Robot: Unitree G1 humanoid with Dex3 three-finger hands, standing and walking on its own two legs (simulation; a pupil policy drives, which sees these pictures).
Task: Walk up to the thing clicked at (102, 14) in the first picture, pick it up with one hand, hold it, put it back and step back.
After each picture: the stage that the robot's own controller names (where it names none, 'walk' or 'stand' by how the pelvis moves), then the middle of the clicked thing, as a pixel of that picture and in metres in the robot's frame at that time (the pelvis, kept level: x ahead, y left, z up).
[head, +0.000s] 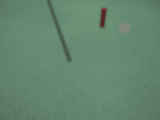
stand; (103, 17) +1.71 -0.30 -0.65
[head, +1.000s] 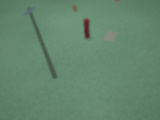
walk; (86, 28) +1.61 +0.05 -0.62
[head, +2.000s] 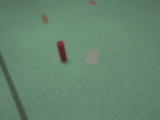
walk; (62, 52) +1.06 +0.25 -0.65
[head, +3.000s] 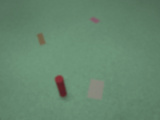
walk; (61, 86) +0.69 +0.22 -0.65
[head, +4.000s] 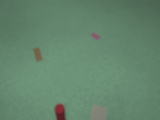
walk; (60, 115) +0.47 +0.15 -0.64
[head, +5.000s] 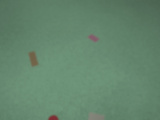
stand; out of the picture +0.39 +0.19 -0.65
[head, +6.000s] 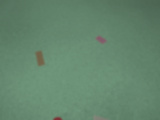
stand; out of the picture +0.37 +0.16 -0.65
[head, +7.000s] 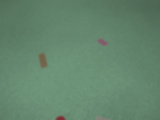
stand; out of the picture +0.40 +0.16 -0.65
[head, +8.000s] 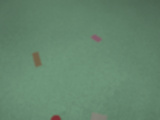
stand; out of the picture +0.39 +0.19 -0.66
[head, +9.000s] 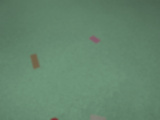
stand; out of the picture +0.38 +0.20 -0.66
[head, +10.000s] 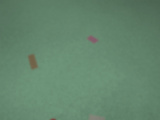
stand; out of the picture +0.37 +0.20 -0.66
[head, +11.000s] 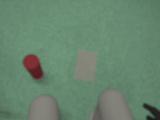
go down; (34, 68) +0.44 +0.19 -0.38
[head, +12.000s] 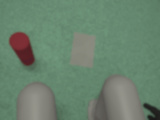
go down; (24, 51) +0.47 +0.20 -0.27
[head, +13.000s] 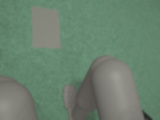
close in; out of the picture +0.47 +0.24 -0.18
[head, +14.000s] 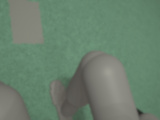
close; out of the picture +0.46 +0.26 -0.17
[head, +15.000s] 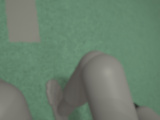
lift; out of the picture +0.44 +0.26 -0.17
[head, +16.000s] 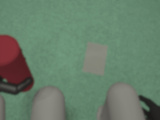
lift; (15, 70) +0.34 +0.21 -0.02
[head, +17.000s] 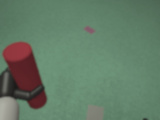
hold; (29, 80) +0.32 +0.17 +0.06
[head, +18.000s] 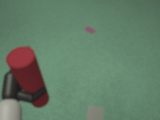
hold; (32, 82) +0.32 +0.17 +0.05
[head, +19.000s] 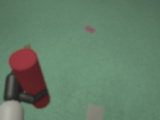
crouch; (34, 83) +0.32 +0.16 +0.04
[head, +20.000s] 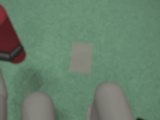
crouch; (6, 40) +0.46 +0.19 -0.05
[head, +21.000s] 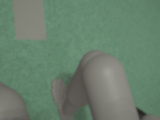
lower; out of the picture +0.46 +0.26 -0.18
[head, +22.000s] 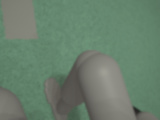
lower; out of the picture +0.47 +0.28 -0.18
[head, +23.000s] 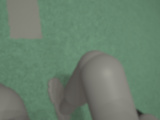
lower; out of the picture +0.47 +0.28 -0.17
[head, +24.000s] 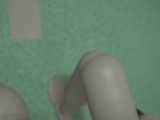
lower; out of the picture +0.46 +0.28 -0.17
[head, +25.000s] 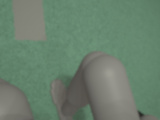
loosen; out of the picture +0.46 +0.25 -0.17
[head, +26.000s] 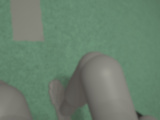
withdraw; out of the picture +0.46 +0.25 -0.18
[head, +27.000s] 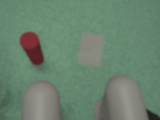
walk; (34, 51) +0.48 +0.19 -0.26
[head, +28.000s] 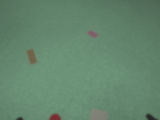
stand; out of the picture +0.39 +0.16 -0.59
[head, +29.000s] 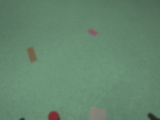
stand; out of the picture +0.40 +0.18 -0.60
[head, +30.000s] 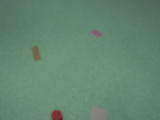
stand; out of the picture +0.40 +0.17 -0.62
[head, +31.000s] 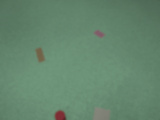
walk; out of the picture +0.41 +0.17 -0.65
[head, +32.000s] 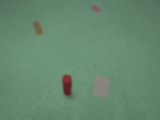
walk; (67, 85) +0.58 +0.09 -0.63
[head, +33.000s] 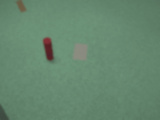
walk; (48, 49) +0.89 +0.25 -0.63
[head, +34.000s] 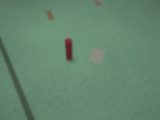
stand; (68, 49) +1.08 +0.14 -0.64
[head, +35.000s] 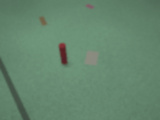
stand; (63, 54) +1.08 +0.18 -0.66
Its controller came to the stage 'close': yes
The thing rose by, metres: 0.69
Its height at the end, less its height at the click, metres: +0.00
